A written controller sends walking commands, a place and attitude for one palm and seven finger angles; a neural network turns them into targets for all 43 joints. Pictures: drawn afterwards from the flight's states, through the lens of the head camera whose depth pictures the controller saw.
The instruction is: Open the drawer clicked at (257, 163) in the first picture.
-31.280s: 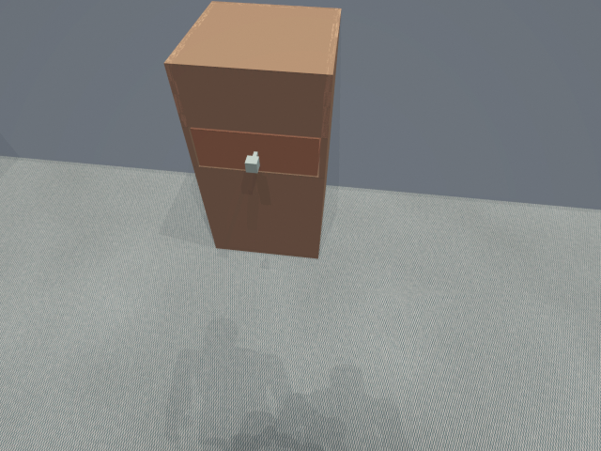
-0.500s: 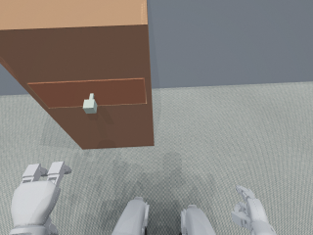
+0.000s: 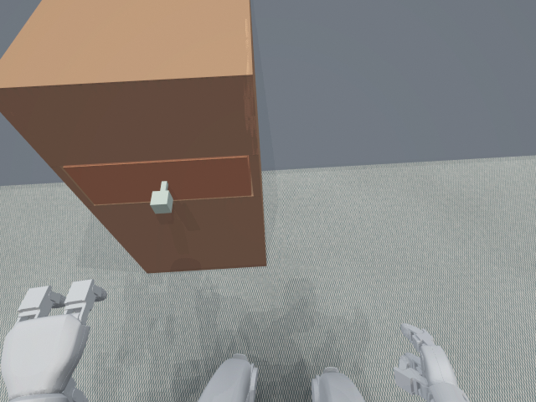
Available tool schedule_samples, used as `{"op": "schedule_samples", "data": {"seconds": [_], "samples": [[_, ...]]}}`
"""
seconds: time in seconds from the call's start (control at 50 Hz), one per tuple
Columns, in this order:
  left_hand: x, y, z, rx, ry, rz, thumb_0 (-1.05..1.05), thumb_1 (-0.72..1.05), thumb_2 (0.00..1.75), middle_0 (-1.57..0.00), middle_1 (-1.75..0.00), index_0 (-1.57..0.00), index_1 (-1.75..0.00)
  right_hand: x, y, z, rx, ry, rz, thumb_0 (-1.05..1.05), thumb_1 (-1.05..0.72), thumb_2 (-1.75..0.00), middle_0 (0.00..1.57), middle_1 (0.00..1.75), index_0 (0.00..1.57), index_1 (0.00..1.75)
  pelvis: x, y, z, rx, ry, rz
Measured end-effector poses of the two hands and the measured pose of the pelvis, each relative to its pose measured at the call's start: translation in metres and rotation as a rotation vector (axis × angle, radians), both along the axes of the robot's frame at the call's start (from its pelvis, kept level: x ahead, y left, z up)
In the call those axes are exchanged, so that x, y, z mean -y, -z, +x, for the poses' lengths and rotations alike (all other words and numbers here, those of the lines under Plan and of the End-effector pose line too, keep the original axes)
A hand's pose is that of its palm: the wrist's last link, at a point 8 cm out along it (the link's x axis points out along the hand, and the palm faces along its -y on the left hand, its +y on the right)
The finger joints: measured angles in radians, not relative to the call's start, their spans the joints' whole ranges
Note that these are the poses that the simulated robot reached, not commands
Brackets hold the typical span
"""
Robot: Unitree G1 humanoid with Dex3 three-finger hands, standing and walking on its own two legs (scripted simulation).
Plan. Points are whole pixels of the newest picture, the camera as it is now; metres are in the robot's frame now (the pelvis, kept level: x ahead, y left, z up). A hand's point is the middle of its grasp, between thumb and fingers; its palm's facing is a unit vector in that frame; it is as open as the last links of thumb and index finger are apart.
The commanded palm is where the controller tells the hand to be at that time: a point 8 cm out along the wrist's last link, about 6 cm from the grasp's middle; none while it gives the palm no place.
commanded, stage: lift the hand off the handle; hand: left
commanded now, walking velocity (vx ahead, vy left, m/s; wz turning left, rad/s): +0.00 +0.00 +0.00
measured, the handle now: (163, 195) +0.52 +0.30 -0.13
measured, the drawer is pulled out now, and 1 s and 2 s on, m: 0.00 0.00 0.00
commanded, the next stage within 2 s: draw the hand back to the body in 0.76 s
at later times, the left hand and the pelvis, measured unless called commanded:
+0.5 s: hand (42, 349) +0.17 +0.31 +0.03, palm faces +0.00 +0.02 -1.00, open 13.8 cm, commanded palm +0.15 +0.29 +0.07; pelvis +0.01 +0.00 +0.03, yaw +0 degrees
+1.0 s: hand (35, 350) +0.17 +0.30 +0.05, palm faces -0.03 -0.03 -1.00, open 13.8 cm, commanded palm +0.15 +0.29 +0.10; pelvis +0.02 -0.01 +0.04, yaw +1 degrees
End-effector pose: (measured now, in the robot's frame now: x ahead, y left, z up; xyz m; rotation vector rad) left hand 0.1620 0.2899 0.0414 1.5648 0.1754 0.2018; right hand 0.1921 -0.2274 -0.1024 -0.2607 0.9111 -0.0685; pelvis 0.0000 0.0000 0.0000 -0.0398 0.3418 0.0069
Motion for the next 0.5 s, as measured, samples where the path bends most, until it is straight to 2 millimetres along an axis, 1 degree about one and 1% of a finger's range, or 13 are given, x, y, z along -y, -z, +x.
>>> {"op": "schedule_samples", "data": {"seconds": [0.08, 0.16, 0.24, 0.32, 0.4, 0.46, 0.5], "samples": [[-0.012, -0.007, -0.011, -0.023, -0.106, 0.01, 0.0, -0.48, 0.3, -0.32, -1.2, -0.32, -1.2, 0.0, -0.005, 0.0, -0.003, 0.007, 0.018, 0.01, -0.91, -0.9, 0.2, 0.3, 0.2, 0.3, 0.0, -0.007, 0.002, 0.017, -0.001, 0.003], [-0.009, -0.005, -0.017, -0.083, -0.137, -0.031, 0.0, -0.48, 0.3, -0.32, -1.2, -0.32, -1.2, -0.001, -0.013, 0.0, 0.003, -0.001, 0.011, 0.01, -0.91, -0.9, 0.2, 0.3, 0.2, 0.3, 0.0, -0.015, 0.004, 0.029, -0.009, 0.007], [0.005, -0.004, -0.009, -0.101, -0.057, -0.068, 0.0, -0.49, 0.3, -0.32, -1.2, -0.32, -1.2, 0.0, -0.02, 0.001, 0.018, -0.017, -0.011, 0.01, -0.91, -0.9, 0.2, 0.3, 0.2, 0.3, 0.001, -0.018, 0.006, 0.033, -0.015, 0.006], [0.013, -0.014, 0.004, -0.045, 0.033, -0.053, 0.0, -0.49, 0.3, -0.32, -1.2, -0.32, -1.2, 0.002, -0.024, 0.004, 0.027, -0.013, -0.015, 0.01, -0.91, -0.9, 0.2, 0.3, 0.2, 0.3, 0.002, -0.018, 0.008, 0.037, -0.01, 0.006], [0.006, -0.032, 0.005, 0.013, 0.017, 0.003, 0.0, -0.48, 0.3, -0.32, -1.2, -0.32, -1.2, 0.002, -0.025, 0.007, 0.026, 0.006, 0.013, 0.01, -0.91, -0.9, 0.2, 0.3, 0.2, 0.3, 0.002, -0.019, 0.011, 0.046, -0.001, 0.007], [-0.004, -0.042, -0.002, 0.01, -0.063, 0.023, 0.0, -0.48, 0.3, -0.32, -1.2, -0.32, -1.2, 0.001, -0.026, 0.007, 0.022, 0.019, 0.04, 0.01, -0.91, -0.9, 0.2, 0.3, 0.2, 0.3, 0.001, -0.024, 0.013, 0.057, 0.003, 0.01], [-0.008, -0.044, -0.008, -0.018, -0.118, 0.015, 0.0, -0.48, 0.3, -0.32, -1.2, -0.32, -1.2, 0.0, -0.028, 0.007, 0.019, 0.021, 0.052, 0.01, -0.91, -0.9, 0.2, 0.3, 0.2, 0.3, 0.001, -0.028, 0.015, 0.065, 0.002, 0.014]]}}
